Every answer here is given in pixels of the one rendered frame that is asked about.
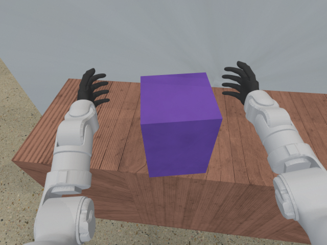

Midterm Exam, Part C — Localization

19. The left robot hand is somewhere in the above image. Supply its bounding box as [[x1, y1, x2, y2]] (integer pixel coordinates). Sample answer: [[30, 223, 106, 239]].
[[77, 68, 110, 108]]

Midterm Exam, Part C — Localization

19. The right robot forearm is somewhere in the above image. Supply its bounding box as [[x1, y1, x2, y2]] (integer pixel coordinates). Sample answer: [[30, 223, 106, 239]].
[[244, 90, 327, 174]]

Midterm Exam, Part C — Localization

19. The carton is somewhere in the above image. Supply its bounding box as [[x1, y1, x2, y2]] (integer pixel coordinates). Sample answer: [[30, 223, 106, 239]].
[[141, 72, 223, 178]]

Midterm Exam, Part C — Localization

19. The right robot hand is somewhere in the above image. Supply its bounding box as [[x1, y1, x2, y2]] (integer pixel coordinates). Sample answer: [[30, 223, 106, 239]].
[[222, 61, 259, 105]]

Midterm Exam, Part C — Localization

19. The pedestal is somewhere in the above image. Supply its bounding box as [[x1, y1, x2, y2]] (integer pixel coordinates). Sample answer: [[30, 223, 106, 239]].
[[11, 79, 327, 244]]

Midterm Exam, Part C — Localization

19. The left robot forearm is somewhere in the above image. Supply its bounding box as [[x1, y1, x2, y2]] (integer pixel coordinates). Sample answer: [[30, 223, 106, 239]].
[[34, 100, 99, 239]]

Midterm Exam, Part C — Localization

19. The right robot upper arm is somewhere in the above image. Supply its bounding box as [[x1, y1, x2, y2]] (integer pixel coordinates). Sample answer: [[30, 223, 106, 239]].
[[273, 167, 327, 245]]

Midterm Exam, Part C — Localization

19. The left robot upper arm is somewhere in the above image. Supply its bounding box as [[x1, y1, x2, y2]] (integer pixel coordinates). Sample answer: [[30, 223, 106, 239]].
[[23, 196, 96, 245]]

